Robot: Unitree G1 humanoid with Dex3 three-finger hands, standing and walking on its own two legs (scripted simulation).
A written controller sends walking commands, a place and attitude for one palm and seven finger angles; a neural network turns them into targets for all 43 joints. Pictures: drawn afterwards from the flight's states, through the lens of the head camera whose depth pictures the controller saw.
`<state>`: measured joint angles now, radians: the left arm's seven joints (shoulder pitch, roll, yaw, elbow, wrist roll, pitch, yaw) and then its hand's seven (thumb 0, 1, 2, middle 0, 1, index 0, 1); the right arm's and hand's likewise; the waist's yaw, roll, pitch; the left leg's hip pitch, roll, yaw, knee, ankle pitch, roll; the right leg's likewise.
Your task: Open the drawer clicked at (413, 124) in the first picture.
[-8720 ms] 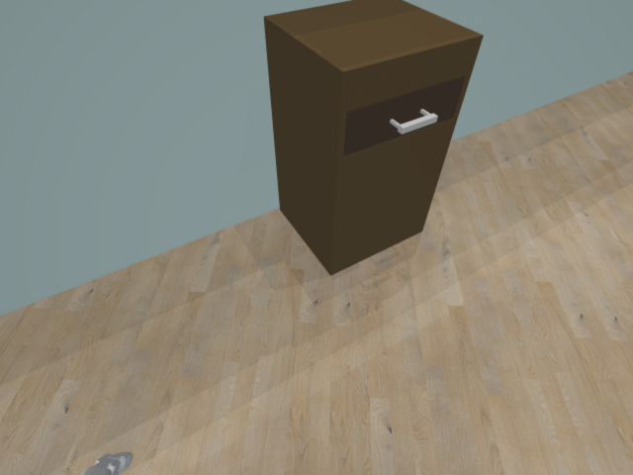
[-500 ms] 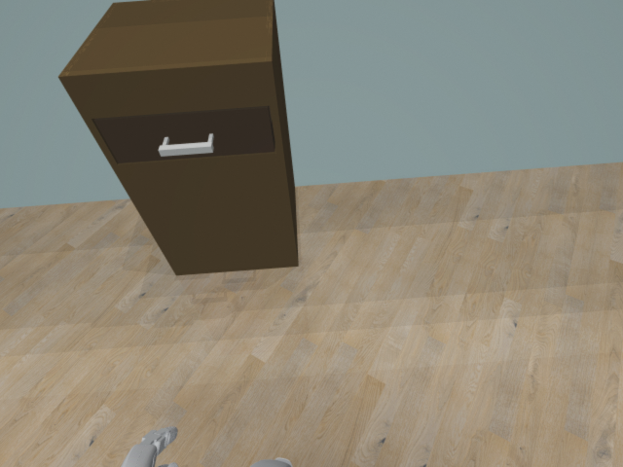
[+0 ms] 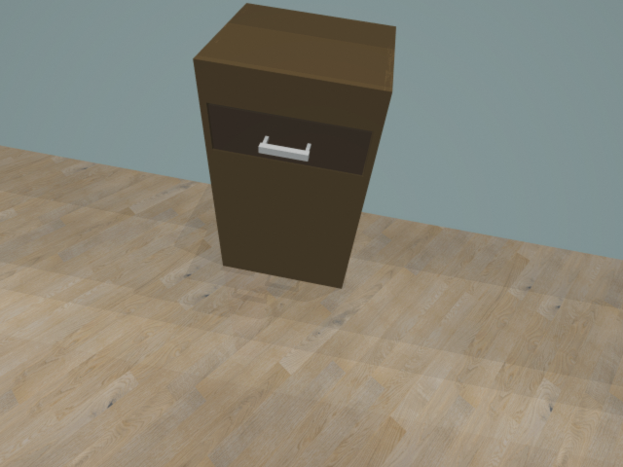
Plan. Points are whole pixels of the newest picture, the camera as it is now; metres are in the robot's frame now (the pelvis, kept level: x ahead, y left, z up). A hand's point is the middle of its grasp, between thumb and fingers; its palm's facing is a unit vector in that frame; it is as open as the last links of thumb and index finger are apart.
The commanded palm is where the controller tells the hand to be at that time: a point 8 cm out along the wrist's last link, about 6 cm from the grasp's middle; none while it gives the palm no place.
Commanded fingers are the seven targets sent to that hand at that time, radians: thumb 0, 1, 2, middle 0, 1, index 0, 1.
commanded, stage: take the last steps up to it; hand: left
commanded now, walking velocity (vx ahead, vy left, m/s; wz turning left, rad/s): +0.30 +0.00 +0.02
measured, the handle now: (285, 147) +0.89 +0.16 -0.13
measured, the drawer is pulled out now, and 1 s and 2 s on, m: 0.00 0.00 0.00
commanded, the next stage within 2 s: come to a stop and stand still in 0.82 s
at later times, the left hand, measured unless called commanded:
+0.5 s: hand (231, 371) +0.29 +0.16 -0.18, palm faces -0.04 -0.99 -0.16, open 7.4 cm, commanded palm none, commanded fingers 0.00 0.90 0.90 -0.20 -0.30 -0.20 -0.30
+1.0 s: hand (218, 379) +0.28 +0.18 -0.19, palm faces +0.13 -0.98 -0.14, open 7.4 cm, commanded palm none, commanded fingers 0.00 0.90 0.90 -0.20 -0.30 -0.20 -0.30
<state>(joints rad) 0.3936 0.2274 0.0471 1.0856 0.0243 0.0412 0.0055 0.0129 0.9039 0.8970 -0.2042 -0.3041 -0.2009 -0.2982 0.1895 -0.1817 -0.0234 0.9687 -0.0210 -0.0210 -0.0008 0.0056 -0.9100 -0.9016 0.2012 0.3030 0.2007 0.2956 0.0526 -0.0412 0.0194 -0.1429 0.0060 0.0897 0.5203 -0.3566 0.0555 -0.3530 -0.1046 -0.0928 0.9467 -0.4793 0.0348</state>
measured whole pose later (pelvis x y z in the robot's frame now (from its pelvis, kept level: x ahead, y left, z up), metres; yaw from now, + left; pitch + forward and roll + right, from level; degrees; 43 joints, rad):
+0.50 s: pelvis +0.17 -0.01 -0.02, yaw +0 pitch -1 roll +0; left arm 0.10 0.17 0.03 0.98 0.02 -0.04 -0.02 0.01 0.91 0.90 -0.20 -0.30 -0.20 -0.30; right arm 0.57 -0.10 -0.01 1.20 -0.01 -0.04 -0.04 0.01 -0.91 -0.90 0.20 0.30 0.20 0.30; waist -0.05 0.00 0.08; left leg 0.09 -0.01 0.08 0.58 -0.51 0.03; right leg -0.40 -0.01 -0.15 0.62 -0.18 -0.07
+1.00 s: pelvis +0.34 +0.02 -0.01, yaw +1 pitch -1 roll +0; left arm 0.37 0.15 0.03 1.13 0.00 -0.03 0.02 0.01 0.91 0.90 -0.20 -0.30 -0.20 -0.30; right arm 0.15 -0.15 -0.02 1.02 -0.03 -0.05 -0.01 0.01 -0.92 -0.90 0.20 0.30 0.20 0.30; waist 0.05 -0.04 0.05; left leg -0.34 0.06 0.14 0.61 -0.24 0.03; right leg -0.20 -0.05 -0.09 0.78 -0.51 -0.01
